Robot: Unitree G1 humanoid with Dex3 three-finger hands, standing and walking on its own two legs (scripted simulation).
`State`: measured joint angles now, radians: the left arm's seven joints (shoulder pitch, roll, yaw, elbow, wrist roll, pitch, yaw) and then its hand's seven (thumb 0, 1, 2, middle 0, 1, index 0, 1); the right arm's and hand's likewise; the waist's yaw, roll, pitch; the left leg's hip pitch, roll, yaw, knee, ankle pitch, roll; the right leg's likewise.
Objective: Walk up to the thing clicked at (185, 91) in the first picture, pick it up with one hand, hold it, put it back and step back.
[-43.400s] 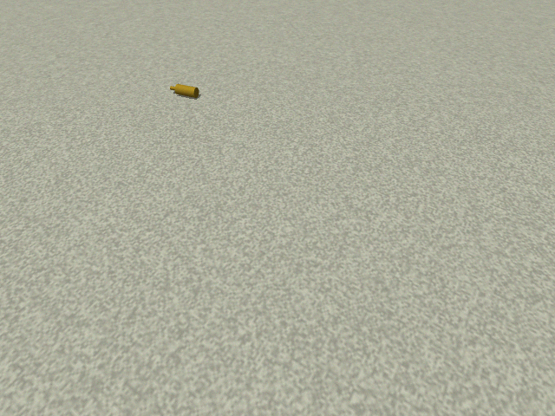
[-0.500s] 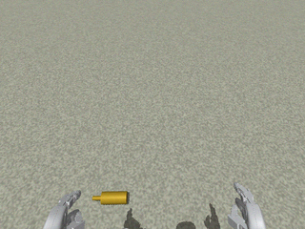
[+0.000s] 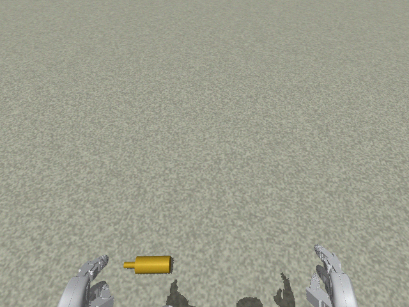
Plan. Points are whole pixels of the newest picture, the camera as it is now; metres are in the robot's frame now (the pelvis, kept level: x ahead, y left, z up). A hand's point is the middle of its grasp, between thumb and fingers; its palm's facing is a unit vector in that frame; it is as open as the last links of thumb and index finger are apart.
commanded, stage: stand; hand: left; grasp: from above
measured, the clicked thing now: (147, 264) +0.42 +0.24 -0.68
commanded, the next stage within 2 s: none
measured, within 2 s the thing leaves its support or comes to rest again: neither
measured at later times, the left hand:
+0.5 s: hand out of the picture +0.06 +0.25 -0.11, palm faces +0.06 -0.95 -0.32, open 7.4 cm
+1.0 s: hand out of the picture +0.03 +0.25 -0.10, palm faces +0.05 -0.94 -0.33, open 7.4 cm
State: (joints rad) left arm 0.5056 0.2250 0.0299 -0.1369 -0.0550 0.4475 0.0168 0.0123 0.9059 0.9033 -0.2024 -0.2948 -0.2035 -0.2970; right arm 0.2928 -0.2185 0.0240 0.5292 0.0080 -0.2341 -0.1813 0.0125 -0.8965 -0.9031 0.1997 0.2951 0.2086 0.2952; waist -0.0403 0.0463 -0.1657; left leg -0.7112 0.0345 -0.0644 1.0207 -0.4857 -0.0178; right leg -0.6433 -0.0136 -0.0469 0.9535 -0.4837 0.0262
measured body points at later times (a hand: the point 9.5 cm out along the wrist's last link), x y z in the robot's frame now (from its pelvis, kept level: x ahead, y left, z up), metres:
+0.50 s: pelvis +0.00 +0.02 +0.05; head +0.01 +0.03 +0.50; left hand +0.05 +0.30 -0.09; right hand +0.09 -0.26 -0.08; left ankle +0.01 +0.13 -0.68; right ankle +0.00 -0.14 -0.68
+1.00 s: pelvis -0.01 +0.01 +0.07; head -0.02 +0.01 +0.51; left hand +0.03 +0.30 -0.07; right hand +0.07 -0.27 -0.07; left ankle +0.01 +0.13 -0.68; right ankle +0.00 -0.14 -0.68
